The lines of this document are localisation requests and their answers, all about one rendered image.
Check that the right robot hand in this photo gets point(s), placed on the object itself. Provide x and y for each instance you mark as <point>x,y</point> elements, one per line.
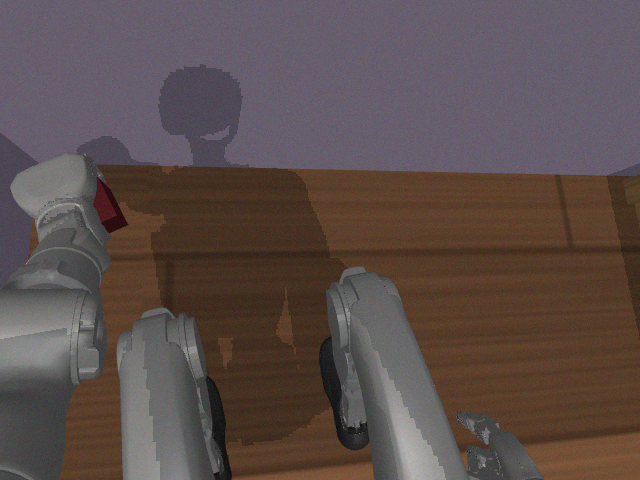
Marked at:
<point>507,460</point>

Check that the bed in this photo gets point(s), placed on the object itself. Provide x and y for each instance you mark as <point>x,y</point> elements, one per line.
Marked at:
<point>632,191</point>

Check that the left robot arm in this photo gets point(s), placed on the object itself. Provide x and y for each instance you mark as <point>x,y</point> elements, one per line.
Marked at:
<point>52,337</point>

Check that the right robot foot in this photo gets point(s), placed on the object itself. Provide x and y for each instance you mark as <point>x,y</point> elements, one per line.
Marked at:
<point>350,437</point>

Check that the cube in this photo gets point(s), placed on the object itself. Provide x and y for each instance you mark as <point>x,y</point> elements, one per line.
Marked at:
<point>108,209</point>

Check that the left robot foot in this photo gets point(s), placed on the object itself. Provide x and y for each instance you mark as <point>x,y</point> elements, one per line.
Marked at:
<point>218,430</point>

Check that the left robot hand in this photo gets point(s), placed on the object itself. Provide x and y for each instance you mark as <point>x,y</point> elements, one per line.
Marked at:
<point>67,176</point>

